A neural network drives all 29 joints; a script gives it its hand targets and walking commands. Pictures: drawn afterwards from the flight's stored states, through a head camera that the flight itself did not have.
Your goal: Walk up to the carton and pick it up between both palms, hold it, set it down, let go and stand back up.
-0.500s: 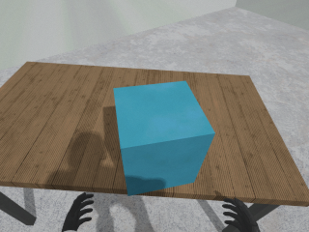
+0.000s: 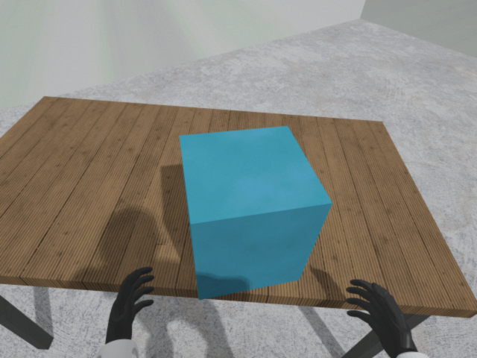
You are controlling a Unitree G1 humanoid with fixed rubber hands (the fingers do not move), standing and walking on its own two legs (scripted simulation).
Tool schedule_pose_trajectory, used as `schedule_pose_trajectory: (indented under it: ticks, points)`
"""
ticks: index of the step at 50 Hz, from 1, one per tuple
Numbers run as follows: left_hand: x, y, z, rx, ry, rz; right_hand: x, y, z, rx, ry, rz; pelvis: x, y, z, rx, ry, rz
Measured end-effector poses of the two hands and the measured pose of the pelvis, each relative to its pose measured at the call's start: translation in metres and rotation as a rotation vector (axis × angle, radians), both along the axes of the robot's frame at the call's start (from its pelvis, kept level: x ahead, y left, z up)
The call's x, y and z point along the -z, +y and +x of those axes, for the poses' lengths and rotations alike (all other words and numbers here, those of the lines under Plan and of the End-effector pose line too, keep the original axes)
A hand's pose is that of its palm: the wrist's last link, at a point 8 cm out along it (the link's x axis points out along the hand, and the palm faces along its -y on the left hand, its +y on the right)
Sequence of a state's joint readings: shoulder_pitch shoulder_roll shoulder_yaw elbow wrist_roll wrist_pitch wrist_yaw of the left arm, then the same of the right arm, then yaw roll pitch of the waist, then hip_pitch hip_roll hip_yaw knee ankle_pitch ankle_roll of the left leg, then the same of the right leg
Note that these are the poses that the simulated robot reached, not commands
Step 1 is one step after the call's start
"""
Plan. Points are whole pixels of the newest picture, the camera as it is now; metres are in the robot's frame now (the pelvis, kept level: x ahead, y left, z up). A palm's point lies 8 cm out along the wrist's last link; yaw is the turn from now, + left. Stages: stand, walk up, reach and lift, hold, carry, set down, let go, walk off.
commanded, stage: reach and lift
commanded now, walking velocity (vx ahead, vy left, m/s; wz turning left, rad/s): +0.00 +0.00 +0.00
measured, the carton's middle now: (243, 212) +0.37 +0.04 +0.02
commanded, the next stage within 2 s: none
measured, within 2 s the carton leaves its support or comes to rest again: neither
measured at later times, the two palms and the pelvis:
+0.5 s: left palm (130, 278) +0.20 +0.20 +0.05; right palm (399, 298) +0.23 -0.21 +0.04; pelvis -0.01 -0.01 +0.00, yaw -1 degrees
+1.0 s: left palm (129, 224) +0.25 +0.21 +0.11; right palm (395, 243) +0.29 -0.20 +0.09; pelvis +0.00 +0.00 +0.01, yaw -2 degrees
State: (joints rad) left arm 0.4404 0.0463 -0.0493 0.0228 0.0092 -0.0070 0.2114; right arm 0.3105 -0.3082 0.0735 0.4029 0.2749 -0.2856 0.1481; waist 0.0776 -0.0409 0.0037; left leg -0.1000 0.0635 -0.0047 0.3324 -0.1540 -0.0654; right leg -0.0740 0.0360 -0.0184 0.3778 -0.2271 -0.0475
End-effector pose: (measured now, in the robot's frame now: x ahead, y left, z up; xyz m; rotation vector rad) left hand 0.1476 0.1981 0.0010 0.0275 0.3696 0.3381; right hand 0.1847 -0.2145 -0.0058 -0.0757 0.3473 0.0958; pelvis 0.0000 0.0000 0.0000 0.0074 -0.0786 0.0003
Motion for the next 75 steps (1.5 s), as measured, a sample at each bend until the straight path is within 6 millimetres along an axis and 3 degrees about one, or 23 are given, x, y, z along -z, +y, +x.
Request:
schedule_pose_trajectory:
  ticks: [17, 27, 34, 52, 59, 75]
  points:
    - [-0.039, -0.014, 0.036, -0.008, -0.098, -0.035, -0.045, -0.002, 0.027, 0.029, -0.102, 0.043, 0.000, -0.013, -0.010, 0.001, -0.009, 0.006]
    - [-0.055, 0.001, 0.057, -0.015, -0.071, -0.010, -0.050, 0.005, 0.045, 0.024, -0.076, 0.055, -0.002, -0.008, -0.004, 0.010, 0.025, 0.002]
    - [-0.072, 0.002, 0.075, 0.010, -0.099, -0.027, -0.064, 0.015, 0.067, 0.012, -0.117, 0.076, -0.004, -0.003, 0.002, 0.013, 0.047, 0.001]
    - [-0.116, 0.007, 0.109, 0.033, -0.142, -0.040, -0.104, 0.009, 0.111, 0.024, -0.140, 0.065, -0.005, -0.004, 0.001, 0.034, 0.052, -0.004]
    - [-0.120, 0.006, 0.115, 0.026, -0.095, -0.058, -0.112, 0.003, 0.128, 0.033, -0.125, 0.055, -0.004, -0.005, -0.006, 0.038, 0.049, -0.002]
    - [-0.152, 0.012, 0.133, 0.004, -0.111, -0.071, -0.151, 0.039, 0.187, -0.046, -0.154, 0.062, -0.001, -0.008, -0.015, 0.017, 0.067, 0.001]
